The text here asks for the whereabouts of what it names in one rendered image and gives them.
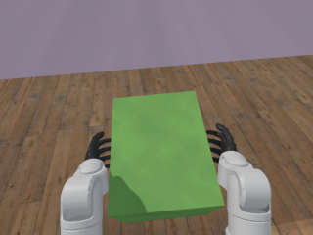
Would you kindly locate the robot right hand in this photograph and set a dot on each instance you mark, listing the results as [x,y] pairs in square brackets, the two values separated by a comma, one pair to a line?
[226,143]

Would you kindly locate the carton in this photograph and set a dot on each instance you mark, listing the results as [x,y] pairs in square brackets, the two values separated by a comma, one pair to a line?
[161,165]

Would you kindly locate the robot left forearm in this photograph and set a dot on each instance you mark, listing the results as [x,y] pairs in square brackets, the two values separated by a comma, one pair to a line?
[81,204]

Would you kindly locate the robot left hand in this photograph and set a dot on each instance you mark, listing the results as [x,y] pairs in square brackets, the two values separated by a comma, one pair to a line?
[93,149]

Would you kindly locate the robot right forearm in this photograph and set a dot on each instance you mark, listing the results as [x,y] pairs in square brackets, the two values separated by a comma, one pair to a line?
[248,195]

